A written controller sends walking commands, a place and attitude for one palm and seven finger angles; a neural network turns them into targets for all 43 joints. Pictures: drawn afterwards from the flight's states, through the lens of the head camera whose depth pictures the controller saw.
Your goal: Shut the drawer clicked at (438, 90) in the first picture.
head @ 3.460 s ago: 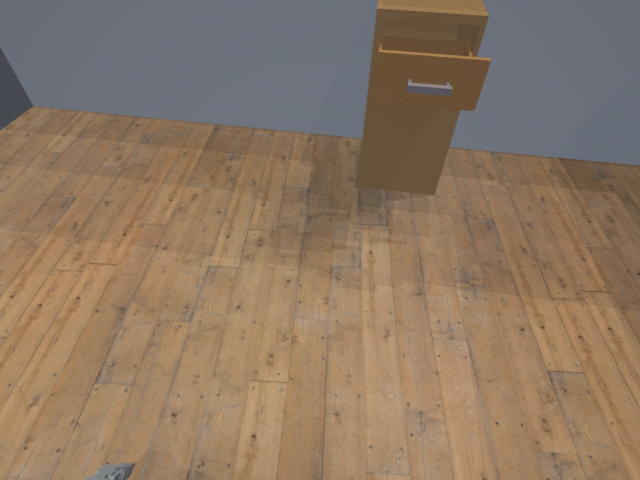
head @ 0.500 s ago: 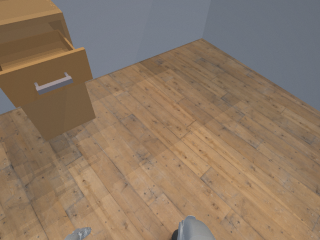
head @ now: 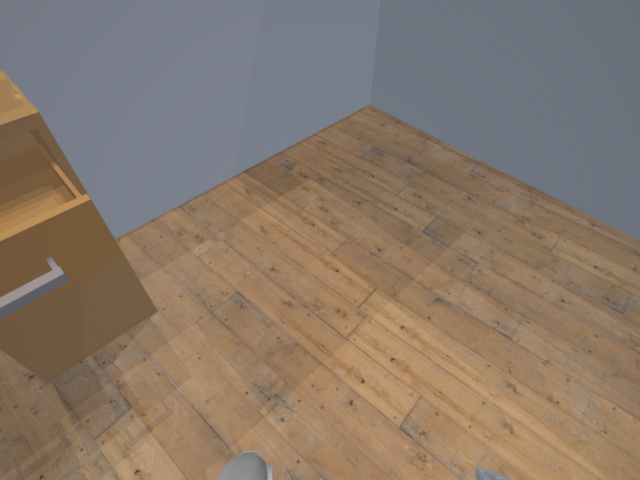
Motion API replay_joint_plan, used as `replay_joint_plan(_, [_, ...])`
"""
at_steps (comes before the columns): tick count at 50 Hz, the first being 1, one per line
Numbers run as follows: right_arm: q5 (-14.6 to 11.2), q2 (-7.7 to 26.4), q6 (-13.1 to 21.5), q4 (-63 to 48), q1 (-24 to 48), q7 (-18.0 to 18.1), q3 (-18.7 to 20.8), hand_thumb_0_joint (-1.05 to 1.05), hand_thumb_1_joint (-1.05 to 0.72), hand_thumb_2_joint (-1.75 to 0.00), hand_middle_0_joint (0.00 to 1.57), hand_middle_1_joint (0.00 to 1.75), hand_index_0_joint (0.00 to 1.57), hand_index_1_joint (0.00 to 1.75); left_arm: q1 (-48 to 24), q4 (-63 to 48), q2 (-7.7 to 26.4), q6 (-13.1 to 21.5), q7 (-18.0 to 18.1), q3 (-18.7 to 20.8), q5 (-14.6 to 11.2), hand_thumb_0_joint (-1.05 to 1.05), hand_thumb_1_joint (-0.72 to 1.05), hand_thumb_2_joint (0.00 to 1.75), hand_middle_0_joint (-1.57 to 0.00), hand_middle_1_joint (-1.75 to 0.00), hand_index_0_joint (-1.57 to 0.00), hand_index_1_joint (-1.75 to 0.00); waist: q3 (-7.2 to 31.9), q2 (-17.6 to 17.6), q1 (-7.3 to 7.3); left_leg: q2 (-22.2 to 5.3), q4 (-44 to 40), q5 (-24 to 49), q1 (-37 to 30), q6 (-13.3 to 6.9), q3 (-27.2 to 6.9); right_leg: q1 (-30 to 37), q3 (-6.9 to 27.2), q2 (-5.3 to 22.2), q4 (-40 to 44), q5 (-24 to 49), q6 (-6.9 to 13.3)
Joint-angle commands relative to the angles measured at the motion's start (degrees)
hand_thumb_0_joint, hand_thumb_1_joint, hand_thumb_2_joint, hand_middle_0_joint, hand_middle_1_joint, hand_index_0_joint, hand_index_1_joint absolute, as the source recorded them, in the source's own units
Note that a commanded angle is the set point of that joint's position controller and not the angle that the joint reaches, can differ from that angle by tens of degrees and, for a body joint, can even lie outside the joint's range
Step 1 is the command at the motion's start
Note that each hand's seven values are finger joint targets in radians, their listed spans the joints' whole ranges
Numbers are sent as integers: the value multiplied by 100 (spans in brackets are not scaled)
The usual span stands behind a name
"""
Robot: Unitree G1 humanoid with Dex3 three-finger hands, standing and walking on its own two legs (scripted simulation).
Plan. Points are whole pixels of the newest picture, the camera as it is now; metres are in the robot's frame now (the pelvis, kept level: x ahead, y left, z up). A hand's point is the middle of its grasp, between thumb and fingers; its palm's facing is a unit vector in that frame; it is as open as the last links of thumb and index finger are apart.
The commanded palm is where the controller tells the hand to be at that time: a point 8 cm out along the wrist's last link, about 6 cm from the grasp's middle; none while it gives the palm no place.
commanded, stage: walk to a spot facing it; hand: left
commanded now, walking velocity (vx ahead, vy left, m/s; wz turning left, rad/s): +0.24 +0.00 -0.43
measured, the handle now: (19, 288) +0.39 +0.55 -0.08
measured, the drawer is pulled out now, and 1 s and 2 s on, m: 0.30 0.30 0.30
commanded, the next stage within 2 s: turn to face it in 0.02 s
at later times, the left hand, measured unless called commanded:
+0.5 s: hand (203, 428) +0.22 +0.20 -0.17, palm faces +0.04 -0.98 -0.20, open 7.4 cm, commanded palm none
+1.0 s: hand out of the picture +0.09 +0.21 -0.18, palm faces +0.38 -0.89 -0.26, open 7.4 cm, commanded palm none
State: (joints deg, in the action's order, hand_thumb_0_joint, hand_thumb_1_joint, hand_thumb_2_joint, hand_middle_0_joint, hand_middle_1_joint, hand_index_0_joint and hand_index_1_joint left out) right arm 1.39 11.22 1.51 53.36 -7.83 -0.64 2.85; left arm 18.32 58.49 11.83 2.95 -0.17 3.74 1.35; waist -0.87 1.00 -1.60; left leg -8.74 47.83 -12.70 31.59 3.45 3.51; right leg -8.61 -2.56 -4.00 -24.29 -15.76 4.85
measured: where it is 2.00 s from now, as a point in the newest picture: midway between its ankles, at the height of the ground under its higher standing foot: outside the picture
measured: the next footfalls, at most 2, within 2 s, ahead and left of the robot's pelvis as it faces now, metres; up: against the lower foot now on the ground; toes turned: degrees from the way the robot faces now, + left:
left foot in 0.12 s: +0.17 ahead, +0.14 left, +0.00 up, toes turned +5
right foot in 0.56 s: +0.18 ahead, -0.10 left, +0.00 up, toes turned -2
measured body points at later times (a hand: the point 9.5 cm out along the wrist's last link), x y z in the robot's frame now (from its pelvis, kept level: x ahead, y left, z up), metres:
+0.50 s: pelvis +0.12 +0.02 +0.00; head +0.15 +0.02 +0.45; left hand +0.22 +0.26 -0.15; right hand +0.10 -0.22 -0.15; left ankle +0.13 +0.14 -0.74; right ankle +0.13 -0.10 -0.72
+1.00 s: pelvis +0.13 +0.00 -0.01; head +0.16 +0.02 +0.44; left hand +0.07 +0.26 -0.16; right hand +0.33 -0.21 -0.14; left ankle +0.10 +0.12 -0.72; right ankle +0.14 -0.10 -0.74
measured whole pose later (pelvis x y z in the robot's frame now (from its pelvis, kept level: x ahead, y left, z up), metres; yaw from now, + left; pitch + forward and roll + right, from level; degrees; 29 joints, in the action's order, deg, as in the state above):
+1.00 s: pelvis +0.13 +0.00 -0.01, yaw +21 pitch +0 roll +1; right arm 0.8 14.4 -3.7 52.5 -6.2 -1.5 4.2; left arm 14.2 54.1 12.7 -1.5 1.1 3.4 1.8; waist -5.3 -1.1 -1.2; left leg -4.3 44.2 -22.3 21.4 3.0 7.2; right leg -11.7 -20.5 9.4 -34.6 -20.9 0.2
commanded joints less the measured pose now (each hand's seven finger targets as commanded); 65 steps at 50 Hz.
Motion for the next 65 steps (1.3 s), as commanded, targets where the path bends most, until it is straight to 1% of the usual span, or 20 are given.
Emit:
replay_joint_plan(1, [-7,236,134,-451,356,-17,5,0,-90,-90,20,30,20,30,449,-226,774,88,61,109,-15,0,90,90,-20,-30,-20,-30,-153,-725,-146,340,-825,-199,-330,-84,163,232,1506,1589,611,2478,593])
replay_joint_plan(3, [-19,317,182,-396,203,30,29,0,-90,-90,20,30,20,30,410,-236,826,59,66,134,-29,0,90,90,-20,-30,-20,-30,-14,-667,-22,500,-1463,-193,-985,-119,292,255,1510,1504,163,3015,485])
replay_joint_plan(5, [16,734,251,-31,-970,157,133,0,-90,-90,20,30,20,30,172,-319,712,41,56,140,-93,0,90,90,-20,-30,-20,-30,532,-269,540,178,-2361,739,-3257,-311,-15,-846,1126,991,-1369,2764,79])
replay_joint_plan(6, [90,1403,284,137,-1663,196,276,0,-90,-90,20,30,20,30,355,-358,381,40,4,93,-167,0,90,90,-20,-30,-20,-30,1196,1259,734,-1484,-2387,2004,-4654,-916,-1796,-2165,340,229,-3028,206,-295])
replay_joint_plan(7, [5,1488,195,181,-1937,195,223,0,-90,-90,20,30,20,30,275,-388,405,83,35,14,-120,0,90,90,-20,-30,-20,-30,1146,1443,731,-2132,-2646,3049,-4467,-1384,-2313,-2489,240,262,-4206,-1877,-378])
replay_joint_plan(11, [-16,499,176,74,-728,205,-89,0,-90,-90,20,30,20,30,237,-61,140,-131,41,8,-1,0,90,90,-20,-30,-20,-30,-303,791,160,-1069,-3320,2060,-1921,-1227,-1003,-2006,269,860,-4122,-946,-552])
replay_joint_plan(14, [-68,423,191,210,-696,221,-112,0,-90,-90,20,30,20,30,446,45,-34,-238,59,-68,-23,0,90,90,-20,-30,-20,-30,-33,873,-32,-555,-3246,2757,-1695,-1083,-428,-1396,5,847,-3348,-496,-711])
replay_joint_plan(22, [2,824,-93,238,-977,184,173,0,-90,-90,20,30,20,30,-618,-496,88,-357,148,26,-56,0,90,90,-20,-30,-20,-30,70,962,251,-608,-2878,2355,-1929,-1311,-1263,-1292,-157,660,-1906,-615,-860])
replay_joint_plan(26, [-47,882,-183,123,-804,154,253,0,-90,-90,20,30,20,30,-298,-538,291,-260,177,99,-102,0,90,90,-20,-30,-20,-30,376,681,-13,-217,-2079,1821,-1449,-881,-1352,75,-85,688,82,590,-822])
replay_joint_plan(28, [-93,243,-193,-142,-862,100,166,0,-90,-90,20,30,20,30,61,-529,1243,-173,254,270,13,0,90,90,-20,-30,-20,-30,642,-1883,-135,1004,30,-2005,348,-84,-36,1419,1804,3075,625,2694,-45])
replay_joint_plan(29, [-47,524,-261,-161,-791,126,254,0,-90,-90,20,30,20,30,67,-594,1250,-208,243,236,-24,0,90,90,-20,-30,-20,-30,656,-1437,-172,778,1111,-2307,139,-117,-402,714,1624,3346,593,2834,330])
replay_joint_plan(32, [-23,447,-418,115,-970,40,288,0,-90,-90,20,30,20,30,-909,-838,657,-230,273,95,-59,0,90,90,-20,-30,-20,-30,57,-908,322,459,2159,-1259,182,-1,-371,27,433,2488,556,2457,97])
replay_joint_plan(34, [-16,388,-446,135,-923,4,260,0,-90,-90,20,30,20,30,-807,-834,578,-195,255,52,-51,0,90,90,-20,-30,-20,-30,-51,-909,301,479,2189,-957,221,76,-224,78,-69,2307,489,2762,25])
replay_joint_plan(46, [-37,475,-440,-475,266,-100,167,0,-90,-90,20,30,20,30,-294,-830,1052,-310,220,178,44,0,90,90,-20,-30,-20,-30,-18,-1217,-63,461,-23,-1085,-498,-7,370,265,-614,2651,162,2507,174])
replay_joint_plan(50, [-20,732,-345,-537,-116,-87,199,0,-90,-90,20,30,20,30,-281,-796,1222,-355,163,243,-10,0,90,90,-20,-30,-20,-30,404,-855,180,609,-1640,-209,-1769,-191,565,44,-1015,2565,-969,2527,-198])
replay_joint_plan(51, [-10,1101,-292,-454,-575,-74,301,0,-90,-90,20,30,20,30,-305,-855,1131,-366,133,234,-50,0,90,90,-20,-30,-20,-30,751,-53,464,262,-2243,877,-2831,-417,-21,-682,-1163,2318,-2008,1922,-505])
replay_joint_plan(52, [1,1810,-242,-448,-980,-35,474,0,-90,-90,20,30,20,30,-508,-1146,748,-371,78,140,-95,0,90,90,-20,-30,-20,-30,867,1856,695,-1348,-2527,3164,-3708,-1187,-2185,-2367,-1190,1409,-3444,-1659,-1030])
replay_joint_plan(53, [-73,1991,-275,-291,-1267,7,476,0,-90,-90,20,30,20,30,-865,-1338,776,-445,115,82,-42,0,90,90,-20,-30,-20,-30,987,1496,768,-1819,-2574,4100,-3567,-1697,-2437,-2682,-400,1221,-4125,-2448,-1030])
replay_joint_plan(58, [-41,1374,-206,-629,28,110,281,0,-90,-90,20,30,20,30,-605,-975,830,-502,58,179,-26,0,90,90,-20,-30,-20,-30,428,890,217,-562,-2711,2316,-2395,-1193,-1277,-2375,129,1168,-4378,-780,-1039])
replay_joint_plan(65, [-14,1395,-250,-562,-265,82,326,0,-90,-90,20,30,20,30,-816,-1120,702,-532,114,135,-55,0,90,90,-20,-30,-20,-30,340,628,328,-473,-2927,1264,-2283,-1366,-1827,-2046,176,936,-3131,-835,-1083])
